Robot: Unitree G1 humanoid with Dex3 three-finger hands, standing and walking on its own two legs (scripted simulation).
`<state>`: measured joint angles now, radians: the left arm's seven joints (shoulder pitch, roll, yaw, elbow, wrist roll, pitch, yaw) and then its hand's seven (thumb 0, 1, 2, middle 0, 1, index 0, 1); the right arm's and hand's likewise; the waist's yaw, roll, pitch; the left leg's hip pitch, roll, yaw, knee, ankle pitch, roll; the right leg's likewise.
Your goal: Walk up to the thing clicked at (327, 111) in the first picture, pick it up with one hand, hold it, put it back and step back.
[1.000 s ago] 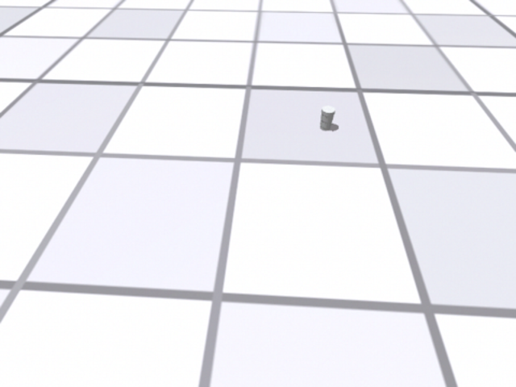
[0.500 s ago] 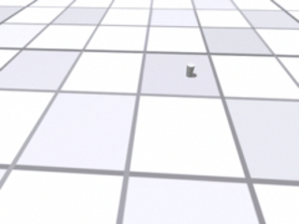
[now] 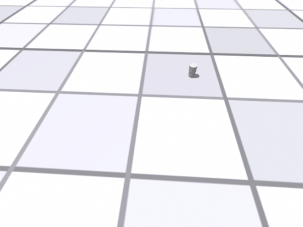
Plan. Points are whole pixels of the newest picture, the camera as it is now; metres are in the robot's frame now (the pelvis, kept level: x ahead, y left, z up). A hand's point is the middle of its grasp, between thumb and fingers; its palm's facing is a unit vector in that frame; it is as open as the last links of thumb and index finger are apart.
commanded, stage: stand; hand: left
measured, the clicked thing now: (192, 70) +1.81 -0.48 -0.71
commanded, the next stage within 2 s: walk up in 0.12 s
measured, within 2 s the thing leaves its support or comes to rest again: neither
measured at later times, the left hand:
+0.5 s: hand (88, 217) +0.21 +0.20 -0.14, palm faces -0.14 -0.88 -0.45, open 7.4 cm
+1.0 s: hand (129, 149) +0.47 +0.10 -0.18, palm faces -0.34 -0.88 -0.33, open 7.4 cm
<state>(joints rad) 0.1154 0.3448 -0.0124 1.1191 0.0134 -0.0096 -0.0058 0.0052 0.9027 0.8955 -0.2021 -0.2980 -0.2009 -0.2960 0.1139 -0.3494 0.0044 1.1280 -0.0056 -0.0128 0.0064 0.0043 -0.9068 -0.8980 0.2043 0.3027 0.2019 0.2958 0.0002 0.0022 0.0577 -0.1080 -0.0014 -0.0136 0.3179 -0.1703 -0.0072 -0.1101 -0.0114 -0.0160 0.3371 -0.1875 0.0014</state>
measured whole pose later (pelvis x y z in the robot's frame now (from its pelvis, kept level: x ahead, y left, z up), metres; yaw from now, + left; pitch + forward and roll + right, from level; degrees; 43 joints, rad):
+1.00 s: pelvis +0.35 -0.15 -0.03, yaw -19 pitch -2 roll +0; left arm 0.32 0.42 0.04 0.93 0.00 -0.05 -0.05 0.01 0.90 0.90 -0.20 -0.30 -0.20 -0.30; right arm 0.19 -0.39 -0.09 0.87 -0.02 -0.10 0.06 0.00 -0.91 -0.90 0.21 0.30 0.20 0.30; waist 0.01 -0.05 0.08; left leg -0.36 0.07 0.13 0.63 -0.23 0.02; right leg -0.27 0.02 0.07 1.11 -0.45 -0.05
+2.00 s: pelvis +0.84 -0.33 -0.01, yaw -22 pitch -3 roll -1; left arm 0.30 0.43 0.03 0.91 -0.01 -0.06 -0.03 0.01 0.90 0.90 -0.20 -0.30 -0.20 -0.30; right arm 0.22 -0.38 -0.05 0.84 0.01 -0.09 0.06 0.00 -0.91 -0.90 0.20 0.30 0.20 0.30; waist 0.00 -0.04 0.10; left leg -0.27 0.02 0.09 0.53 -0.22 0.05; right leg -0.39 -0.02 0.04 1.13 -0.37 -0.04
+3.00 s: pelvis +1.18 -0.44 -0.02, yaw -20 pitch -3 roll -2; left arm 0.33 0.43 0.03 0.91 0.00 -0.03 -0.04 0.01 0.90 0.90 -0.20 -0.30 -0.20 -0.30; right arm 0.27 -0.38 -0.05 0.85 -0.01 -0.09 0.05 0.00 -0.91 -0.90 0.20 0.30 0.20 0.30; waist -0.01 -0.05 0.10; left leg -0.28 0.04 0.07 0.57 -0.23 0.03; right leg -0.37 -0.02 0.02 1.09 -0.43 -0.04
